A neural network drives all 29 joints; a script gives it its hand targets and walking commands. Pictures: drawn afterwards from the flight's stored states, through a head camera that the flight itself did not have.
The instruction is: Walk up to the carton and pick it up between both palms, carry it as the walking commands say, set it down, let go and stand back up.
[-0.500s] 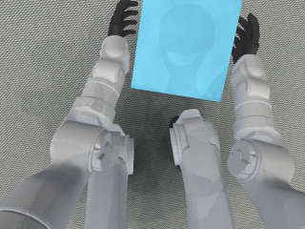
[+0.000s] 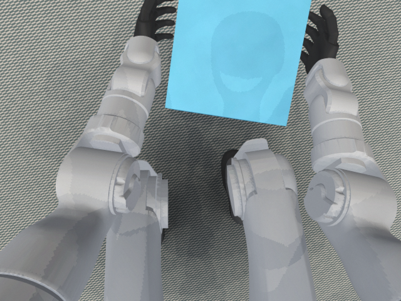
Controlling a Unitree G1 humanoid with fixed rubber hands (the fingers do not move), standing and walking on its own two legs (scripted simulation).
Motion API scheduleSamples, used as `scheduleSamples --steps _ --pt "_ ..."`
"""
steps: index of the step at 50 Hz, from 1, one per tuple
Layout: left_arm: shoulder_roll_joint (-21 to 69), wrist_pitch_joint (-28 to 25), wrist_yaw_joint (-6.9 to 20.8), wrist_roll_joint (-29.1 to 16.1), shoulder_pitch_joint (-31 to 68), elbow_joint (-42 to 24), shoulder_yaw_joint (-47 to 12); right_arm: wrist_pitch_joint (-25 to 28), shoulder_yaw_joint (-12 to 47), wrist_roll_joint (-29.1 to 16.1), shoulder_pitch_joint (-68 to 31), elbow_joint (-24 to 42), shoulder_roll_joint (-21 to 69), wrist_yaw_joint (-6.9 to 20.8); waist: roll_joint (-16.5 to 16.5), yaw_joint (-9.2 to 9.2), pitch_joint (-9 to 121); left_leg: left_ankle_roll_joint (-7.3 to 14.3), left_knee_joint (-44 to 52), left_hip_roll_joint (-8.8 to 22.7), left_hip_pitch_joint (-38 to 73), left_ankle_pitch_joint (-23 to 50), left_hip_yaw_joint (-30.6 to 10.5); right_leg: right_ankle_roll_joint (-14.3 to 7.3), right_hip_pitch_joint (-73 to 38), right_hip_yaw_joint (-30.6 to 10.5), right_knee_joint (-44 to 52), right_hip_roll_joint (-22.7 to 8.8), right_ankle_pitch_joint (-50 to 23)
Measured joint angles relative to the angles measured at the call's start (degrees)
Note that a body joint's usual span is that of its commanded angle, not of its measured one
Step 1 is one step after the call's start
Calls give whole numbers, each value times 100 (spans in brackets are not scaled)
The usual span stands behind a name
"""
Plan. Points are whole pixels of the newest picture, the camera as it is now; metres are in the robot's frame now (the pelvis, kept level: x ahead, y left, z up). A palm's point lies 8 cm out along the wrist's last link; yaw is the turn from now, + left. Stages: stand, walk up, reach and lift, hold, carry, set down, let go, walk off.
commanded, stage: set down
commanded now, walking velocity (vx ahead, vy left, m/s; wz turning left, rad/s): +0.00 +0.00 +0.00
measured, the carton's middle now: (225, 65) +0.47 -0.12 -0.24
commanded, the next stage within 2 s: none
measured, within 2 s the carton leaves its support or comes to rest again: neither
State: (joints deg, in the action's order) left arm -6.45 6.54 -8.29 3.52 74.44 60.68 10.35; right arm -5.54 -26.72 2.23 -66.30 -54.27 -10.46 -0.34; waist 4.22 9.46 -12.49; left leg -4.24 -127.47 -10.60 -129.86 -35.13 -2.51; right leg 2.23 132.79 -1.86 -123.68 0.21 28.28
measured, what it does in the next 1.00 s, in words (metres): stands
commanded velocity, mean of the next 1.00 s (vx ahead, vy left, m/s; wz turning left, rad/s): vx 0.00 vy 0.00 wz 0.00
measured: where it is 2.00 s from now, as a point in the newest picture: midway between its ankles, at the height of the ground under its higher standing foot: (196, 211)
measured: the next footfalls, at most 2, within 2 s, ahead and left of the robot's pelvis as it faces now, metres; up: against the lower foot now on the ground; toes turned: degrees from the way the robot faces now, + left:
none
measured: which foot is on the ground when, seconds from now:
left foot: down 0.00-1.00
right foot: down 0.00-1.00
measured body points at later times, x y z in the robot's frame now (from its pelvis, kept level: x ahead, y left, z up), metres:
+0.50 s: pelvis +0.00 +0.00 +0.00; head +0.35 -0.03 +0.28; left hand +0.54 +0.02 -0.18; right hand +0.43 -0.28 -0.20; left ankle +0.10 +0.12 -0.33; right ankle +0.13 -0.13 -0.33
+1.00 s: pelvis -0.02 -0.01 +0.00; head +0.34 -0.05 +0.25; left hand +0.55 +0.07 -0.17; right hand +0.43 -0.30 -0.19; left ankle +0.10 +0.11 -0.33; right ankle +0.13 -0.13 -0.33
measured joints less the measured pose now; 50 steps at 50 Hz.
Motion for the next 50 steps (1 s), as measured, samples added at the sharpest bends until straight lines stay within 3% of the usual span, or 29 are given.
scheduleSamples --steps 18,23,29,34,43,47,50 --pt "-141 -259 -18 -139 183 111 -430 499 -189 3 -231 -646 -168 194 -34 -7 -207 199 19 137 -14 54 122 103 -53 -44 83 -39 -41" --pt "-311 -300 -42 -377 247 143 -878 619 500 -301 -57 -874 -341 76 -88 -24 -371 152 39 151 63 23 119 35 -84 -30 63 -62 -20" --pt "-725 -243 -89 -763 108 -185 -1204 791 870 -882 366 -544 -521 -201 -61 -65 -563 27 52 141 146 -5 2 -115 -129 96 61 -114 -18" --pt "-1053 -241 56 -1215 188 -456 -1615 785 1129 -1208 271 -49 -774 -259 -14 -123 -1041 -71 35 124 335 55 -66 -243 -297 187 32 -181 -89" --pt "-1537 -105 125 -1430 581 -298 -1478 552 1365 -1352 -209 -210 -1007 -335 -247 -140 -1744 -137 -99 265 677 83 -95 -387 -549 281 -66 -172 -247" --pt "-1724 -27 146 -1640 424 -744 -1570 409 1659 -1710 -6 235 -1014 -354 -255 -160 -1756 -110 -135 294 634 119 -109 -390 -531 317 -57 -186 -294" --pt "-1721 156 87 -1744 402 -907 -1592 231 1449 -1524 -79 402 -1001 -384 -219 -179 -1756 -52 -99 327 663 153 -60 -329 -575 273 0 -159 -333"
